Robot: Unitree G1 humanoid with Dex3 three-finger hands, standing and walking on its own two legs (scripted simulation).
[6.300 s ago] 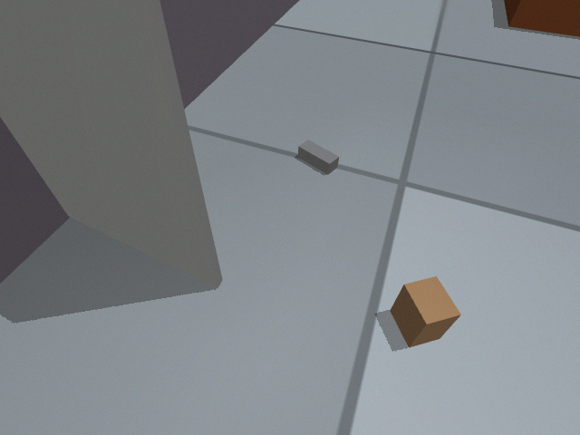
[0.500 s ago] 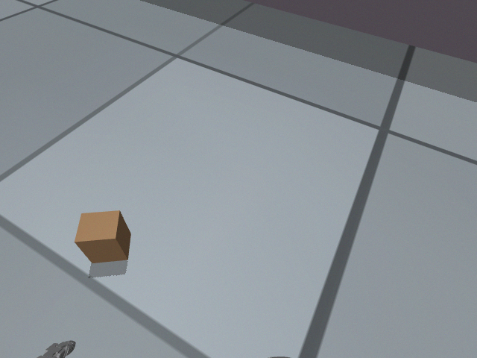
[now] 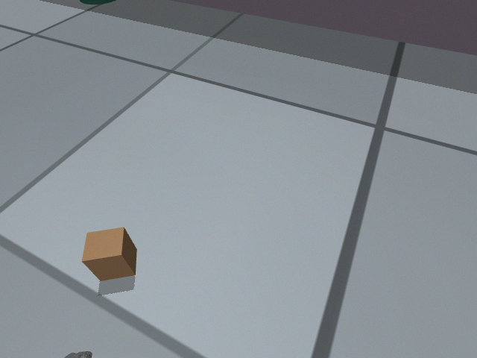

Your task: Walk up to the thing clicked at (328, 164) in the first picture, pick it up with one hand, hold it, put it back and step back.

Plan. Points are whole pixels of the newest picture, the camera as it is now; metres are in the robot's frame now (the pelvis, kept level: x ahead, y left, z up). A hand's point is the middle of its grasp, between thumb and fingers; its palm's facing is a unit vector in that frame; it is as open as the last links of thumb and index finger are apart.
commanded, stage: walk up
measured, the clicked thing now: out of the picture +0.36 +1.51 -0.73
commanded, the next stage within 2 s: stand in 0.52 s
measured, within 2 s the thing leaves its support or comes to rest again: neither
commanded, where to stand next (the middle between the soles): +0.07 +0.02 m, yaw +1 degrees
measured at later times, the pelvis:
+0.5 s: pelvis +0.01 +0.01 +0.01, yaw -1 degrees
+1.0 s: pelvis +0.01 +0.00 +0.01, yaw +2 degrees
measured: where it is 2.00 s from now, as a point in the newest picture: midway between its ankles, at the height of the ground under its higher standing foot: outside the picture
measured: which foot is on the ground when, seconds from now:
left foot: down 0.00-1.00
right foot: down 0.00-1.00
